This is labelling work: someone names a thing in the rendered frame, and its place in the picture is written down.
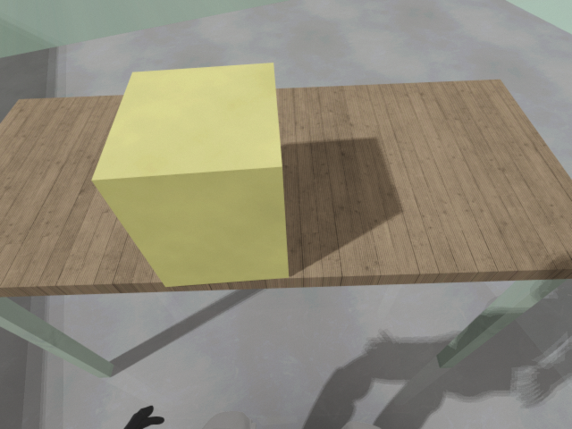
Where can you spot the robot left thigh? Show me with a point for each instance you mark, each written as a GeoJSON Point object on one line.
{"type": "Point", "coordinates": [230, 420]}

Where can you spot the left robot hand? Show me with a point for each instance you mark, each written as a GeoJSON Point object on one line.
{"type": "Point", "coordinates": [141, 419]}

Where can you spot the carton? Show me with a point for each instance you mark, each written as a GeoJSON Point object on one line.
{"type": "Point", "coordinates": [192, 168]}

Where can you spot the table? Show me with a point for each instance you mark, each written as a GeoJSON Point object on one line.
{"type": "Point", "coordinates": [404, 183]}

